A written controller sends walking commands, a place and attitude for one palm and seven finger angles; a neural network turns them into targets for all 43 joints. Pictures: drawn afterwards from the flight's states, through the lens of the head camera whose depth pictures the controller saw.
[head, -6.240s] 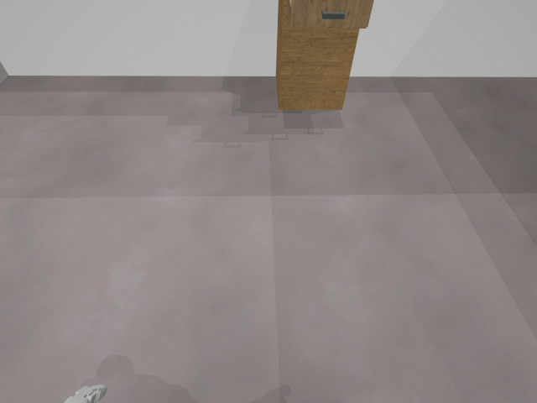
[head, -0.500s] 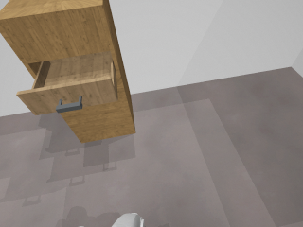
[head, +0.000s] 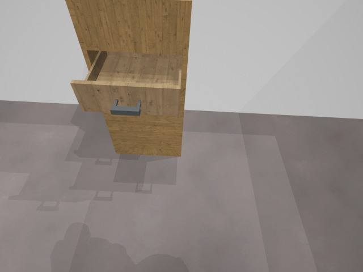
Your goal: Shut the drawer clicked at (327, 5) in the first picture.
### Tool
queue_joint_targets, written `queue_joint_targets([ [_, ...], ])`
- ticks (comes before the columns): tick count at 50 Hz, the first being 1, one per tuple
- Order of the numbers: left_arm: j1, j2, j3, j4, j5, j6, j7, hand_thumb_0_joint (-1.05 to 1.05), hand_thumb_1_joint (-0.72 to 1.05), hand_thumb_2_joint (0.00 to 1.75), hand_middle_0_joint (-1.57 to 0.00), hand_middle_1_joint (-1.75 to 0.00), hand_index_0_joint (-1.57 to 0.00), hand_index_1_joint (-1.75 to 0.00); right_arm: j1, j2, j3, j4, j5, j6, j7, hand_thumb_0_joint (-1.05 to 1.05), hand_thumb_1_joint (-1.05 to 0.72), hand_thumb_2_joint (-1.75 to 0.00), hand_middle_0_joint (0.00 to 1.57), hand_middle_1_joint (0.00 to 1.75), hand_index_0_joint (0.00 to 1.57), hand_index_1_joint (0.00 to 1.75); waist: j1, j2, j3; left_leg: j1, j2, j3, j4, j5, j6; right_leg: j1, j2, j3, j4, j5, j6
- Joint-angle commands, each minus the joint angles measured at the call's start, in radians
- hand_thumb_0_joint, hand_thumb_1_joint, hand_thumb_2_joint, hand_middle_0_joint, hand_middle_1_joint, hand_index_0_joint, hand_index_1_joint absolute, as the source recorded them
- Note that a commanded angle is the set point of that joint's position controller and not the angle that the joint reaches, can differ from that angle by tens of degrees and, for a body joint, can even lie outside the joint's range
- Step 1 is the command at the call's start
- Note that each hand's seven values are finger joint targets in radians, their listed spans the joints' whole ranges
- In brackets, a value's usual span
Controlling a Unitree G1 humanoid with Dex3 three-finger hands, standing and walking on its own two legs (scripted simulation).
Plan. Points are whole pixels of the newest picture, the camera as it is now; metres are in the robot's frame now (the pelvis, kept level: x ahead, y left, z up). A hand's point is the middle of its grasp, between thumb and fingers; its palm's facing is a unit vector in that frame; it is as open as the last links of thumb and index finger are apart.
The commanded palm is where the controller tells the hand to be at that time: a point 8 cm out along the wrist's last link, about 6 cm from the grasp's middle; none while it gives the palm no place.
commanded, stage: take the last steps up to it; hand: left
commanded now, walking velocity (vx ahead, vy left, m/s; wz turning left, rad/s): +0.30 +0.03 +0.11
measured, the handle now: (126, 106) +0.65 +0.26 -0.10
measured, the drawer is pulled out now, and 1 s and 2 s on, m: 0.21 0.21 0.21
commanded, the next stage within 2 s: come to a stop and stand still in 0.88 s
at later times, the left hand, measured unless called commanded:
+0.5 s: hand out of the picture +0.04 +0.14 -0.16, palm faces +0.14 -0.97 -0.20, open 7.3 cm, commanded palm none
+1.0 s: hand (111, 196) +0.33 +0.24 -0.17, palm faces +0.08 -0.97 -0.21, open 7.3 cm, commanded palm none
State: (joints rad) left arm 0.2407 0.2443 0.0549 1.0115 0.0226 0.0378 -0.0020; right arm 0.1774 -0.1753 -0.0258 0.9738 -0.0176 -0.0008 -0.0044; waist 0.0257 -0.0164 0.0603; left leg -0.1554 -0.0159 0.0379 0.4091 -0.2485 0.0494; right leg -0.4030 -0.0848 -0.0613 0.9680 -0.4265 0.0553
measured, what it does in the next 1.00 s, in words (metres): walks ahead: right foot, then left foot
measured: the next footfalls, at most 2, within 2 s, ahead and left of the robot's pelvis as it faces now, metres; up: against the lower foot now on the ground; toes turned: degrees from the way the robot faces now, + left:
right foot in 0.18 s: +0.09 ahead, -0.12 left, +0.00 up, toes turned -4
left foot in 0.66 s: +0.27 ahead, +0.15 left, +0.00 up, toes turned +12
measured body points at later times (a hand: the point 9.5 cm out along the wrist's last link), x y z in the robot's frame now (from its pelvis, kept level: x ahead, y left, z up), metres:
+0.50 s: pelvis +0.10 -0.02 +0.00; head +0.12 -0.04 +0.45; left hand +0.04 +0.20 -0.14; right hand +0.13 -0.25 -0.16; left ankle +0.17 +0.15 -0.68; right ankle +0.05 -0.12 -0.74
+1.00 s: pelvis +0.27 +0.05 +0.00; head +0.28 +0.04 +0.45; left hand +0.33 +0.29 -0.15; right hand +0.30 -0.18 -0.16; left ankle +0.23 +0.15 -0.74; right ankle +0.34 -0.06 -0.71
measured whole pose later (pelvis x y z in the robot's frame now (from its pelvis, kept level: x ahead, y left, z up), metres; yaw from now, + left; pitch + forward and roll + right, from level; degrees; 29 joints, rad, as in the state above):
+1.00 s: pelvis +0.27 +0.05 +0.00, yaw +2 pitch -1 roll +2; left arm 0.18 0.17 0.06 1.01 0.03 -0.01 0.00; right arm 0.25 -0.16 -0.05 1.06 -0.02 -0.05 -0.01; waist 0.00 -0.02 0.04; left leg -0.11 0.00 0.18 0.38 -0.26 0.03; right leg -0.46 -0.10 -0.09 0.77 -0.28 0.02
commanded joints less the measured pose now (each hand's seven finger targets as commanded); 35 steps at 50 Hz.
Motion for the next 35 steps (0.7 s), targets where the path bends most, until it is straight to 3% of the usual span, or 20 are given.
queue_joint_targets([
  [1, -0.093, 0.033, -0.003, -0.094, 0.003, -0.04, -0.01, 0.0, 0.9, 0.9, -0.2, -0.3, -0.2, -0.3, 0.134, -0.182, -0.047, 0.001, -0.006, -0.025, -0.015, 0.0, -0.9, -0.9, 0.2, 0.3, 0.2, 0.3, -0.073, 0.139, -0.014, 0.116, 0.258, -0.271, -0.188, 0.047, 0.159, -0.11, -0.004, -0.001, -0.131, -0.003, -0.008],
  [5, -0.056, 0.01, -0.005, -0.08, 0.002, -0.053, -0.012, 0.0, 0.9, 0.9, -0.2, -0.3, -0.2, -0.3, 0.124, -0.176, -0.047, 0.024, -0.009, -0.026, -0.012, 0.0, -0.9, -0.9, 0.2, 0.3, 0.2, 0.3, -0.042, 0.142, -0.005, 0.017, 0.237, -0.259, -0.167, -0.04, 0.139, 0.051, 0.03, -0.032, -0.315, 0.032, -0.022],
  [7, 0.039, 0.011, 0.001, -0.041, 0.003, -0.061, -0.01, 0.0, 0.9, 0.9, -0.2, -0.3, -0.2, -0.3, 0.105, -0.159, -0.039, 0.033, -0.003, -0.025, -0.013, 0.0, -0.9, -0.9, 0.2, 0.3, 0.2, 0.3, 0.012, 0.094, 0.001, -0.122, 0.194, -0.223, -0.085, -0.128, 0.1, 0.259, 0.047, -0.042, -0.472, 0.14, -0.027],
  [8, 0.104, 0.05, 0.011, -0.015, 0.007, -0.071, -0.003, 0.0, 0.9, 0.9, -0.2, -0.3, -0.2, -0.3, 0.102, -0.129, -0.035, 0.038, 0.003, -0.03, -0.01, 0.0, -0.9, -0.9, 0.2, 0.3, 0.2, 0.3, 0.044, 0.006, -0.01, -0.237, 0.133, -0.179, 0.036, -0.174, 0.059, 0.415, 0.002, 0.022, -0.565, 0.137, -0.041],
  [9, 0.196, 0.124, 0.024, 0.009, 0.016, -0.083, 0.006, 0.0, 0.9, 0.9, -0.2, -0.3, -0.2, -0.3, 0.108, -0.073, -0.023, 0.022, 0.011, -0.036, -0.004, 0.0, -0.9, -0.9, 0.2, 0.3, 0.2, 0.3, 0.077, -0.207, -0.02, -0.413, 0.015, -0.038, 0.288, -0.248, 0.001, 0.535, -0.206, 0.289, -0.693, -0.058, -0.108],
  [10, 0.267, 0.186, 0.039, 0.012, 0.005, -0.079, 0.012, 0.0, 0.9, 0.9, -0.2, -0.3, -0.2, -0.3, 0.064, -0.097, -0.029, -0.018, 0.001, -0.032, 0.003, 0.0, -0.9, -0.9, 0.2, 0.3, 0.2, 0.3, 0.107, -0.277, -0.006, -0.511, 0.0, -0.02, 0.496, -0.345, -0.014, 0.491, -0.379, 0.561, -0.836, -0.234, -0.204],
  [11, 0.241, 0.175, 0.037, 0.012, -0.005, -0.084, 0.017, 0.0, 0.9, 0.9, -0.2, -0.3, -0.2, -0.3, 0.033, -0.131, -0.043, -0.016, -0.007, -0.024, 0.01, 0.0, -0.9, -0.9, 0.2, 0.3, 0.2, 0.3, 0.093, -0.255, 0.055, -0.521, 0.048, -0.082, 0.616, -0.265, -0.01, 0.356, -0.381, 0.591, -0.896, -0.369, -0.22],
  [12, 0.175, 0.135, 0.03, 0.001, -0.003, -0.087, 0.02, 0.0, 0.9, 0.9, -0.2, -0.3, -0.2, -0.3, 0.031, -0.123, -0.048, -0.005, -0.007, -0.019, 0.016, 0.0, -0.9, -0.9, 0.2, 0.3, 0.2, 0.3, 0.052, -0.182, 0.114, -0.532, 0.073, -0.083, 0.682, -0.185, -0.014, 0.271, -0.364, 0.543, -0.907, -0.375, -0.214],
  [13, 0.129, 0.09, 0.019, -0.008, -0.003, -0.089, 0.022, 0.0, 0.9, 0.9, -0.2, -0.3, -0.2, -0.3, 0.059, -0.109, -0.052, 0.017, -0.008, -0.014, 0.02, 0.0, -0.9, -0.9, 0.2, 0.3, 0.2, 0.3, 0.019, -0.111, 0.129, -0.51, 0.095, -0.082, 0.696, -0.115, -0.021, 0.232, -0.328, 0.433, -0.891, -0.269, -0.192],
  [15, 0.095, 0.035, 0.003, -0.014, -0.005, -0.103, 0.02, 0.0, 0.9, 0.9, -0.2, -0.3, -0.2, -0.3, 0.134, -0.065, -0.045, 0.058, -0.011, -0.004, 0.026, 0.0, -0.9, -0.9, 0.2, 0.3, 0.2, 0.3, -0.027, -0.084, 0.088, -0.439, 0.107, -0.049, 0.683, 0.009, -0.047, 0.206, -0.223, 0.196, -0.856, -0.004, -0.141],
  [16, 0.113, 0.019, 0.001, -0.006, -0.005, -0.109, 0.021, 0.0, 0.9, 0.9, -0.2, -0.3, -0.2, -0.3, 0.147, -0.052, -0.044, 0.064, -0.012, -0.001, 0.026, 0.0, -0.9, -0.9, 0.2, 0.3, 0.2, 0.3, -0.028, -0.099, 0.081, -0.43, 0.112, -0.034, 0.672, 0.04, -0.057, 0.208, -0.206, 0.145, -0.853, 0.076, -0.139],
  [19, 0.168, 0.018, -0.003, 0.028, -0.005, -0.122, 0.021, 0.0, 0.9, 0.9, -0.2, -0.3, -0.2, -0.3, 0.112, -0.044, -0.043, 0.052, -0.008, -0.001, 0.03, 0.0, -0.9, -0.9, 0.2, 0.3, 0.2, 0.3, -0.021, -0.091, 0.065, -0.458, 0.125, -0.013, 0.618, 0.085, -0.075, 0.26, -0.198, 0.101, -0.845, 0.237, -0.16],
  [23, 0.215, 0.037, 0.0, 0.066, 0.001, -0.127, 0.022, 0.0, 0.9, 0.9, -0.2, -0.3, -0.2, -0.3, 0.023, -0.038, -0.039, 0.014, -0.004, -0.011, 0.04, 0.0, -0.9, -0.9, 0.2, 0.3, 0.2, 0.3, 0.001, -0.109, 0.055, -0.476, 0.133, 0.023, 0.469, 0.08, -0.076, 0.332, -0.205, 0.073, -0.814, 0.337, -0.182],
  [28, 0.235, 0.052, 0.008, 0.095, 0.006, -0.116, 0.026, 0.0, 0.9, 0.9, -0.2, -0.3, -0.2, -0.3, -0.063, -0.026, -0.029, -0.018, 0.0, -0.029, 0.048, 0.0, -0.9, -0.9, 0.2, 0.3, 0.2, 0.3, 0.017, -0.146, 0.068, -0.334, 0.103, 0.06, 0.271, 0.03, -0.043, 0.309, -0.214, 0.056, -0.753, 0.392, -0.178],
  [30, 0.218, 0.059, 0.016, 0.099, 0.003, -0.108, 0.027, 0.0, 0.9, 0.9, -0.2, -0.3, -0.2, -0.3, -0.013, -0.04, -0.03, -0.005, -0.001, -0.039, 0.04, 0.0, -0.9, -0.9, 0.2, 0.3, 0.2, 0.3, -0.014, -0.128, 0.043, -0.203, 0.077, 0.083, 0.179, 0.028, -0.03, 0.292, -0.2, 0.035, -0.67, 0.425, -0.167],
  [31, 0.205, 0.055, 0.017, 0.101, 0.0, -0.104, 0.026, 0.0, 0.9, 0.9, -0.2, -0.3, -0.2, -0.3, 0.079, -0.059, -0.034, 0.027, -0.006, -0.048, 0.031, 0.0, -0.9, -0.9, 0.2, 0.3, 0.2, 0.3, -0.059, -0.096, -0.001, -0.05, 0.047, 0.103, 0.097, 0.061, -0.024, 0.257, -0.159, -0.004, -0.537, 0.488, -0.146],
  [32, 0.221, 0.024, 0.01, 0.1, -0.004, -0.102, 0.023, 0.0, 0.9, 0.9, -0.2, -0.3, -0.2, -0.3, 0.214, -0.118, -0.046, 0.067, -0.012, -0.057, 0.016, 0.0, -0.9, -0.9, 0.2, 0.3, 0.2, 0.3, -0.106, 0.027, -0.095, 0.164, 0.084, 0.062, 0.051, 0.09, -0.009, 0.186, -0.11, -0.041, -0.323, 0.476, -0.12],
  [33, 0.274, -0.035, 0.002, 0.083, -0.013, -0.095, 0.016, 0.0, 0.9, 0.9, -0.2, -0.3, -0.2, -0.3, 0.32, -0.237, -0.075, 0.086, -0.022, -0.062, 0.002, 0.0, -0.9, -0.9, 0.2, 0.3, 0.2, 0.3, -0.123, 0.278, -0.196, 0.363, 0.34, -0.265, 0.022, 0.148, 0.075, -0.045, 0.017, -0.109, -0.039, 0.084, -0.07],
  [34, 0.215, -0.043, -0.002, 0.045, -0.011, -0.1, 0.016, 0.0, 0.9, 0.9, -0.2, -0.3, -0.2, -0.3, 0.383, -0.271, -0.077, 0.095, -0.009, -0.049, -0.005, 0.0, -0.9, -0.9, 0.2, 0.3, 0.2, 0.3, -0.142, 0.283, -0.203, 0.36, 0.461, -0.429, -0.093, 0.204, 0.153, -0.16, 0.065, -0.046, 0.163, -0.183, -0.075],
  [35, 0.169, -0.042, -0.003, 0.037, -0.009, -0.095, 0.022, 0.0, 0.9, 0.9, -0.2, -0.3, -0.2, -0.3, 0.316, -0.247, -0.074, 0.092, -0.005, -0.048, -0.013, 0.0, -0.9, -0.9, 0.2, 0.3, 0.2, 0.3, -0.127, 0.239, -0.188, 0.276, 0.467, -0.405, -0.134, 0.075, 0.162, -0.196, 0.025, 0.016, 0.275, -0.156, -0.085],
])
